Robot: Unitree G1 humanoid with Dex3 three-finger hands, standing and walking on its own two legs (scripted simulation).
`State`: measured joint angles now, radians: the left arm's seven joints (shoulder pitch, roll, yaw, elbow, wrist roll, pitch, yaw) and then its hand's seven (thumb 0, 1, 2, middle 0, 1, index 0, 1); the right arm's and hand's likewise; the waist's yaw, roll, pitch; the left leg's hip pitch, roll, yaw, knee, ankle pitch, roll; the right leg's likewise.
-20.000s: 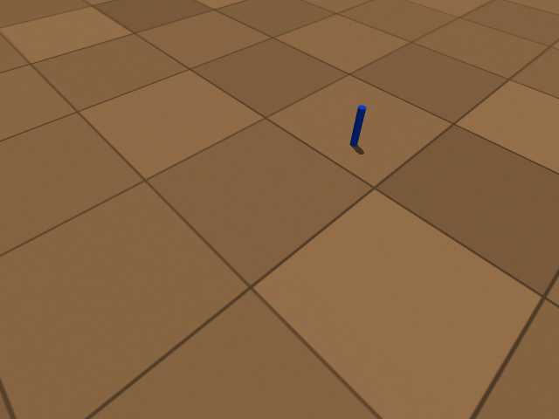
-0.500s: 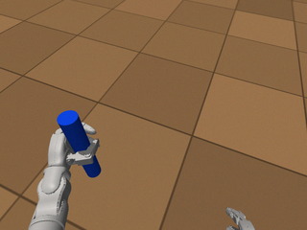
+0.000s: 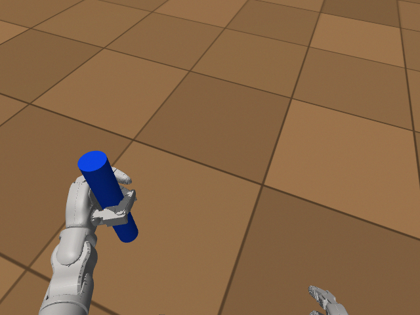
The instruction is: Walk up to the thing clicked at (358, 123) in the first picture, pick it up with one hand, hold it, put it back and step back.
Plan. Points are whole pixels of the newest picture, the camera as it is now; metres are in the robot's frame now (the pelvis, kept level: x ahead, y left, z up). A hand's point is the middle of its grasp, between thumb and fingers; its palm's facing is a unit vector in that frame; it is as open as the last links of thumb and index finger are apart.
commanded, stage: hold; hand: left
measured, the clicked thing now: (113, 204) +0.33 +0.18 +0.03
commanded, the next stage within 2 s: crouch in 0.20 s
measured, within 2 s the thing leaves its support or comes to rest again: neither
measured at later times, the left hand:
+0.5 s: hand (122, 203) +0.33 +0.16 +0.04, palm faces +0.07 -1.00 +0.00, open 5.7 cm
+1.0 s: hand (136, 233) +0.36 +0.18 -0.18, palm faces +0.10 -1.00 -0.01, open 5.7 cm
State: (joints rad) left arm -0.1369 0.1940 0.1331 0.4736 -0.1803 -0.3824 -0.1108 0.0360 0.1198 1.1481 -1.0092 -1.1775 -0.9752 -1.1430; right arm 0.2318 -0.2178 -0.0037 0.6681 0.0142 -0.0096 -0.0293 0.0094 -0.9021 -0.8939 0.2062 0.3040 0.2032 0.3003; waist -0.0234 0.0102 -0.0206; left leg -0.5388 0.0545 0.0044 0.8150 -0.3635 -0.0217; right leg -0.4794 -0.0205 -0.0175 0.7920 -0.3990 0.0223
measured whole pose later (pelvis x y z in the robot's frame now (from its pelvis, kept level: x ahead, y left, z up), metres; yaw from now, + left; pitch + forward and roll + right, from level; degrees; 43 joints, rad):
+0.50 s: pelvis +0.00 +0.00 +0.00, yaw +0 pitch +6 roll -1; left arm -0.14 0.18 0.14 0.51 -0.17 -0.40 -0.08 0.04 0.12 1.15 -1.01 -1.18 -0.98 -1.14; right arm 0.22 -0.22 -0.01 0.66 0.01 -0.01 -0.02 0.01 -0.89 -0.90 0.21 0.30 0.20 0.30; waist -0.03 0.01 -0.03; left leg -0.58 0.05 0.00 0.83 -0.37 -0.02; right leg -0.52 -0.02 -0.02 0.82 -0.41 0.02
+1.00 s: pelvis -0.04 +0.00 -0.17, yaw -2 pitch +29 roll -3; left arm -0.43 0.26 0.31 0.91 -0.15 -0.75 -0.15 0.04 0.12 1.15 -1.01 -1.17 -0.98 -1.13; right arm 0.15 -0.25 -0.01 0.68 -0.06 -0.02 0.05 0.01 -0.89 -0.89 0.21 0.30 0.20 0.30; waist -0.08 0.00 -0.19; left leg -1.52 0.07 -0.05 1.62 -0.60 -0.03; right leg -1.45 0.00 -0.02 1.61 -0.65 0.02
